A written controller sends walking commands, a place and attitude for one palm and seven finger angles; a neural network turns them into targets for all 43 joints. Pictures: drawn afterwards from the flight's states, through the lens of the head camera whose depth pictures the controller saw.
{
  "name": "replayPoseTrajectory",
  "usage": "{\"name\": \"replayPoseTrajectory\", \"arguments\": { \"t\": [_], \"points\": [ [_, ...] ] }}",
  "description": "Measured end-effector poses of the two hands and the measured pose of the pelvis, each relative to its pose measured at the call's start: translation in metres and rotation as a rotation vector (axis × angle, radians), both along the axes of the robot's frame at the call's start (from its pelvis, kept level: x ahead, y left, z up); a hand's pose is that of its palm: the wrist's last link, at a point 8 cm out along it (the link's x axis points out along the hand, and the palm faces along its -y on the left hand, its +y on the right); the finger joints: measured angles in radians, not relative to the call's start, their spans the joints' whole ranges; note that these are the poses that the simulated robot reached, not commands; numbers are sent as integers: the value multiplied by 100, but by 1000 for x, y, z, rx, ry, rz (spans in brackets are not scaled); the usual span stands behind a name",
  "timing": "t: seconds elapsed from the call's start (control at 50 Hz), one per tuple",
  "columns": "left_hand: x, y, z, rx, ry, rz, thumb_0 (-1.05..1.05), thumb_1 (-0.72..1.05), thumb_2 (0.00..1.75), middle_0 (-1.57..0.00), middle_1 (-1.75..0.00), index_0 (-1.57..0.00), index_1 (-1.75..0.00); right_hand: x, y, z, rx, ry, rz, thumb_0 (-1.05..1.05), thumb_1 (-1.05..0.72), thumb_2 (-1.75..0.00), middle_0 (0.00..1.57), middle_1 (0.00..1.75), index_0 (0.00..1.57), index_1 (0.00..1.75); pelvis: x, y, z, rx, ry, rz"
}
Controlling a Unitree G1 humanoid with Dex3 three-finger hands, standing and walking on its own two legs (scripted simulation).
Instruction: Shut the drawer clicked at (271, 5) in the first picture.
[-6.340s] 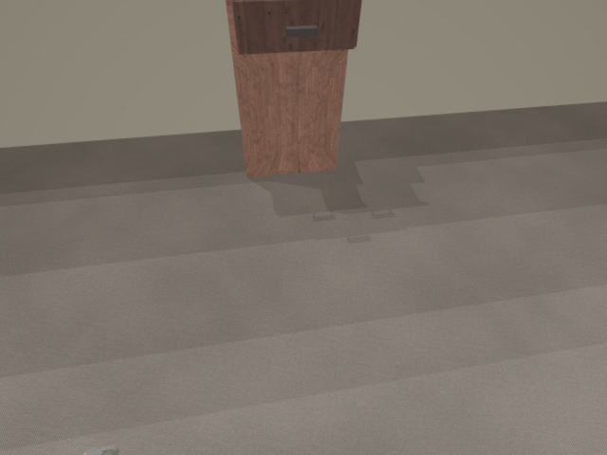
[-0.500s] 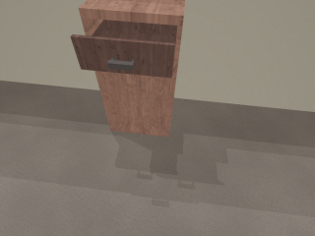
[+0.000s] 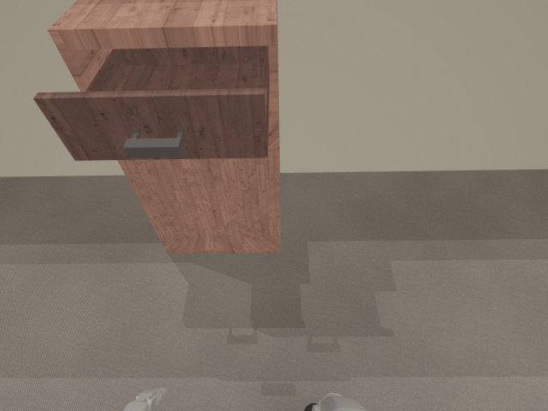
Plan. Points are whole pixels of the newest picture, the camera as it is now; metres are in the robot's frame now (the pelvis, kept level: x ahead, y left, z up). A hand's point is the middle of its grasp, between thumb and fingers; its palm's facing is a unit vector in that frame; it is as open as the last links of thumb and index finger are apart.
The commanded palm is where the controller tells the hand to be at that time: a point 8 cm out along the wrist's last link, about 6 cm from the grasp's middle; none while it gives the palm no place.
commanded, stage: take the last steps up to it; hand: left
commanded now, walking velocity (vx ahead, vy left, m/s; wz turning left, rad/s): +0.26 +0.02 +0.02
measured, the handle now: (156, 140) +0.59 +0.25 +0.05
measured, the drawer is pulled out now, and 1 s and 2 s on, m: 0.18 0.18 0.18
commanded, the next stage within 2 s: come to a stop and stand still in 0.28 s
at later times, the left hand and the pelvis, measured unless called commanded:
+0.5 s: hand out of the picture +0.10 +0.18 -0.16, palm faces +0.12 -0.98 -0.15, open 7.4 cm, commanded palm none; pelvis +0.15 +0.02 +0.02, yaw +0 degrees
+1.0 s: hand (179, 396) +0.17 +0.17 -0.14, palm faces +0.02 -0.96 -0.27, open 7.4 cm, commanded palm none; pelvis +0.12 -0.03 +0.02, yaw -2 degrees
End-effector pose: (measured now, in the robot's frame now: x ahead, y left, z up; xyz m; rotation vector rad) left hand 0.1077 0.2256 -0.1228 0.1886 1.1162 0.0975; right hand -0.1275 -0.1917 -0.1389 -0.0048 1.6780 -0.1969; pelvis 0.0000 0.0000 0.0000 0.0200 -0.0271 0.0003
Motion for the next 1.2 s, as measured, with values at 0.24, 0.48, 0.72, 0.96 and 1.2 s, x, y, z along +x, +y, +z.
{"name": "replayPoseTrajectory", "arguments": {
  "t": [0.24, 0.48, 0.72, 0.96, 1.2],
  "points": [
    [14, -7, 20, 36, 97, 95, -1, 94, 90, -20, -30, -21, -30, 215, -53, 15, -64, -338, 98, 0, -91, -90, 20, 30, 20, 30, 77, -18, 26, -19, 16, 10],
    [-12, -1, -3, -57, 326, 196, 0, 91, 90, -20, -30, -20, -30, 373, -13, 29, -76, -510, 228, 0, -91, -90, 20, 30, 20, 30, 150, 15, 21, -58, 7, 1],
    [31, 26, -5, -16, 341, 133, 1, 90, 90, -20, -30, -20, -30, 376, 2, 35, -119, -498, 149, -2, -92, -90, 21, 30, 21, 30, 149, 25, 24, -36, 12, -42],
    [61, 1, 14, 82, 115, 69, 0, 91, 90, -20, -30, -20, -30, 278, -70, 7, -96, -376, 71, -1, -91, -90, 20, 30, 20, 30, 118, -21, 16, -4, -9, -29],
    [22, -29, 25, 40, 203, 112, 1, 92, 90, -20, -30, -21, -30, 206, -77, 18, -60, -175, 78, 0, -91, -90, 20, 30, 20, 30, 115, -31, 32, 12, 29, -20]
  ]
}}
